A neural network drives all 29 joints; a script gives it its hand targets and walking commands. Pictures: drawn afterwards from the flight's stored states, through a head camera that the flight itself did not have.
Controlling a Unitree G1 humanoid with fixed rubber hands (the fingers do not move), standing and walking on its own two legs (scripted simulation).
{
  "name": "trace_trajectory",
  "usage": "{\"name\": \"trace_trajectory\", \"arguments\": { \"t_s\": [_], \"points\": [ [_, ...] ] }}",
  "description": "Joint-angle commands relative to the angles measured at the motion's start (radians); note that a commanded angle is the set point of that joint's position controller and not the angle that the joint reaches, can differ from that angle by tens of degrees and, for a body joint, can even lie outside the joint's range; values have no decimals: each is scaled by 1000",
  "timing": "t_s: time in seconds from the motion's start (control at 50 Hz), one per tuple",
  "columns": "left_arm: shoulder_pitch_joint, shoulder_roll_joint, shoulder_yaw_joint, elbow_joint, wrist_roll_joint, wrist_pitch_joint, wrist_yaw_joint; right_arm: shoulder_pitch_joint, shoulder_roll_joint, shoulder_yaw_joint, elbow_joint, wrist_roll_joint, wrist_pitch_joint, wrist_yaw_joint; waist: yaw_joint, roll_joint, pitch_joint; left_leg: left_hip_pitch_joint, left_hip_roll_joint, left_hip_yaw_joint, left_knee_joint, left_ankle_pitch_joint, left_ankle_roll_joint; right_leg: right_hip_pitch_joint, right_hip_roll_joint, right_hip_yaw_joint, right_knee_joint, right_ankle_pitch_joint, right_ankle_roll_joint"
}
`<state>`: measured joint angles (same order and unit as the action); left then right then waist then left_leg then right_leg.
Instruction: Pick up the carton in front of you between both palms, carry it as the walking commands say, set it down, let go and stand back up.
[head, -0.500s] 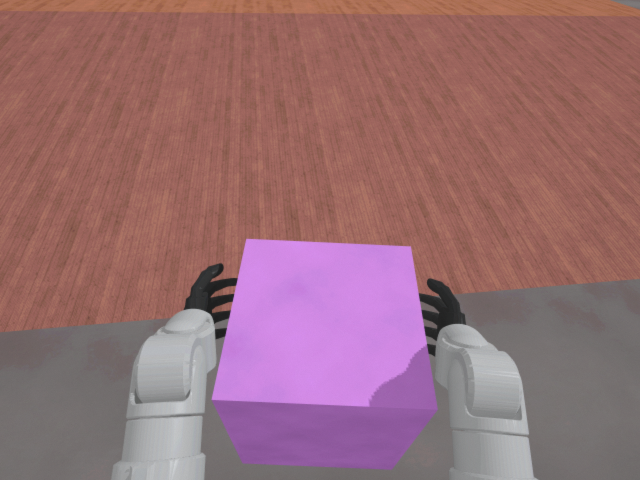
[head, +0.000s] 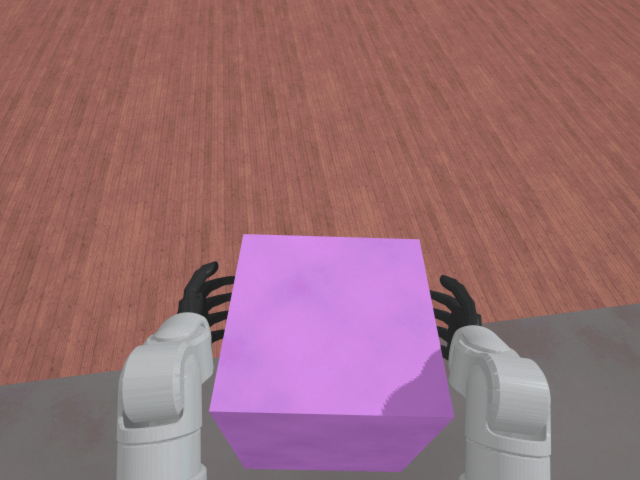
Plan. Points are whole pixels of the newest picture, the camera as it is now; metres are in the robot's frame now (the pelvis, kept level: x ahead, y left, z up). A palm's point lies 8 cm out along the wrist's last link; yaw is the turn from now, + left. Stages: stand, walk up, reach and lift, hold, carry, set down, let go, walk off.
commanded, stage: carry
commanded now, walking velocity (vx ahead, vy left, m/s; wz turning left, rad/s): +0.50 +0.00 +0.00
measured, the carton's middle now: (327, 360) +0.27 -0.01 +0.01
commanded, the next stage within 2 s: none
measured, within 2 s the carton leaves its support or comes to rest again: neither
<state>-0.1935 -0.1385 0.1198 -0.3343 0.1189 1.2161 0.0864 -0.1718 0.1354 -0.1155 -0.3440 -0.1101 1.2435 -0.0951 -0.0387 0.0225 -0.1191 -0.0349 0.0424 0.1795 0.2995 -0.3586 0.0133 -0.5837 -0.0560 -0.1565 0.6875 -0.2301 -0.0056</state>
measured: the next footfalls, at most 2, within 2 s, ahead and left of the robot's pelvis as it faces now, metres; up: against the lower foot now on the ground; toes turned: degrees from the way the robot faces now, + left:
right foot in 0.10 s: +0.25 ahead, -0.10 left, +0.00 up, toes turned -10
left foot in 0.56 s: +0.56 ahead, +0.11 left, +0.00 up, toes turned +13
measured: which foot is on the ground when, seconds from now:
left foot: down 0.00-0.12, up 0.14-0.54, down 0.56-1.00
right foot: up 0.00-0.08, down 0.10-0.56, up 0.58-1.00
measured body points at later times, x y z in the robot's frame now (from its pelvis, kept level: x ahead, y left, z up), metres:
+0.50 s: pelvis +0.34 -0.01 +0.00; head +0.34 -0.01 +0.45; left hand +0.61 +0.16 +0.08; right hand +0.62 -0.14 +0.08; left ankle +0.48 +0.12 -0.71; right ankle +0.21 -0.09 -0.74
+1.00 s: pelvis +0.66 +0.02 -0.01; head +0.70 +0.02 +0.43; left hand +1.07 +0.18 +0.16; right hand +1.07 -0.12 +0.15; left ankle +0.52 +0.10 -0.74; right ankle +0.80 -0.07 -0.72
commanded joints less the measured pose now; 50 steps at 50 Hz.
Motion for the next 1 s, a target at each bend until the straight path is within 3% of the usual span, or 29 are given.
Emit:
{"name": "trace_trajectory", "arguments": {
  "t_s": [0.0, 0.04, 0.06, 0.08, 0.1, 0.12, 0.14, 0.18, 0.2, 0.22, 0.26, 0.34, 0.46, 0.5, 0.54, 0.56, 0.58, 0.6, 0.62, 0.64, 0.66, 0.7, 0.8, 0.9, 0.94, 0.96, 0.98],
  "points": [
    [-343, -930, -699, 13, -351, 2, -230, -474, 894, 729, -60, 438, -19, 283, 19, 143, -102, 62, 183, -66, -18, 681, 72, 117, 54, -91, -148, 146, -16],
    [-333, -929, -703, 10, -352, -6, -233, -473, 885, 732, -67, 439, -25, 288, 39, 139, -157, 2, 158, 21, 148, 813, 38, 355, 100, -146, -200, 197, -29],
    [-328, -928, -703, 11, -355, -9, -236, -464, 878, 732, -68, 438, -27, 290, 51, 117, -215, -75, 125, 60, 296, 780, 14, 541, 118, -168, -205, 132, -34],
    [-323, -931, -702, 10, -357, -10, -240, -474, 865, 730, -67, 435, -30, 291, 77, 58, -271, -212, 103, 48, 488, 562, -4, 720, 11, -34, -205, 34, -38],
    [-324, -909, -692, 32, -347, -16, -244, -484, 873, 742, -78, 435, -25, 293, 75, -197, -319, -435, -6, 29, 795, 245, -52, 824, -294, 505, -371, -179, -172],
    [-335, -938, -704, 42, -360, -22, -250, -494, 874, 743, -77, 432, -29, 294, 72, -261, -297, -614, -62, -93, 979, -102, -33, 856, -386, 722, -486, -106, -261],
    [-349, -964, -717, 25, -381, -28, -255, -494, 897, 745, -64, 430, -38, 294, 64, -200, -280, -650, 12, -162, 1055, -96, -3, 818, -381, 631, -465, -3, -254],
    [-384, -1017, -746, -5, -411, -47, -261, -483, 951, 746, -59, 426, -63, 292, 55, -37, -254, -633, 85, -187, 970, 0, 18, 694, -318, 450, -443, 145, -190],
    [-396, -1027, -759, -20, -424, -54, -264, -467, 968, 746, -55, 421, -75, 288, 52, -34, -249, -603, 102, -185, 890, 45, 16, 646, -292, 374, -461, 157, -154],
    [-395, -1030, -768, -28, -434, -59, -268, -443, 980, 746, -49, 413, -85, 281, 49, -65, -257, -573, 93, -163, 826, 70, 13, 631, -274, 312, -473, 163, -132],
    [-361, -1022, -778, -31, -446, -67, -278, -386, 990, 744, -35, 389, -104, 268, 50, -109, -247, -551, 77, -121, 703, 83, 1, 616, -247, 222, -495, 180, -126],
    [-313, -972, -777, -40, -451, -73, -294, -345, 976, 753, -50, 362, -122, 246, 54, -150, -174, -588, 48, -45, 435, 182, -20, 648, -200, 107, -504, 276, -123],
    [-385, -835, -750, -125, -439, -44, -266, -482, 842, 770, -180, 410, -81, 233, 71, -173, -70, -524, 18, 39, 251, 307, 14, 660, -177, 25, -463, 373, -113],
    [-465, -767, -734, -138, -440, -21, -249, -562, 774, 752, -192, 429, -52, 227, 64, -175, -82, -417, -7, 61, 228, 272, 39, 646, -173, -7, -368, 480, -102],
    [-552, -685, -722, -136, -440, 7, -228, -611, 689, 715, -157, 435, -25, 219, 14, -98, -194, -75, -77, 111, 198, 201, 49, 518, -101, -93, -52, 530, -61],
    [-617, -641, -713, -128, -439, 25, -218, -638, 645, 695, -129, 433, -10, 213, -34, 22, -273, 121, 92, -148, 133, 38, 78, 344, -59, -88, 189, 293, -26],
    [-688, -650, -712, -118, -454, 49, -208, -693, 603, 668, -94, 425, -1, 208, -29, 289, -332, 304, 335, -645, 8, -71, 234, 40, 76, -33, 485, -88, 10],
    [-742, -643, -694, -77, -460, 61, -200, -754, 621, 667, -78, 450, 17, 204, -24, 257, -307, 301, 359, -719, -45, 47, 264, -91, 75, 93, 645, -268, -13],
    [-790, -664, -679, -43, -469, 69, -194, -828, 634, 661, -74, 470, 27, 201, -32, 196, -308, 265, 336, -617, 0, 171, 259, -124, 34, 147, 716, -245, -45],
    [-838, -677, -662, -21, -474, 73, -188, -899, 656, 660, -67, 494, 34, 199, -36, 89, -304, 227, 314, -522, 39, 261, 236, -142, 0, 164, 704, -207, -64],
    [-882, -690, -646, 7, -476, 77, -182, -981, 680, 663, -60, 517, 38, 198, -27, 31, -293, 165, 293, -443, 43, 318, 206, -127, -26, 172, 644, -151, -71],
    [-973, -706, -615, 57, -469, 85, -170, -1107, 722, 653, -27, 550, 46, 200, -10, 60, -314, 95, 263, -339, 20, 307, 173, -72, -33, 152, 561, -89, -66],
    [-1130, -746, -548, 225, -444, 107, -149, -1263, 758, 577, 145, 562, 71, 209, -18, 92, -282, 126, 230, -233, 14, 395, 195, -175, -28, 91, 351, -13, -34],
    [-1296, -803, -483, 381, -457, 110, -150, -1414, 802, 492, 305, 546, 71, 206, -36, 116, -240, 147, 181, -144, 85, 558, 182, -144, 16, 19, 92, 65, -53],
    [-1347, -828, -450, 417, -465, 112, -154, -1465, 826, 460, 339, 538, 71, 199, -19, 137, -231, 141, 174, -109, 126, 638, 151, -64, 47, -15, -12, 69, -73],
    [-1365, -839, -434, 435, -468, 114, -156, -1481, 838, 445, 354, 534, 73, 195, 6, 144, -244, 124, 168, -76, 196, 773, 129, 26, 80, -44, -61, 67, -87],
    [-1366, -853, -418, 461, -468, 115, -159, -1489, 851, 433, 372, 530, 77, 191, 55, 116, -292, 71, 141, -17, 347, 855, 92, 216, 124, -85, -151, 109, -96]
  ]
}}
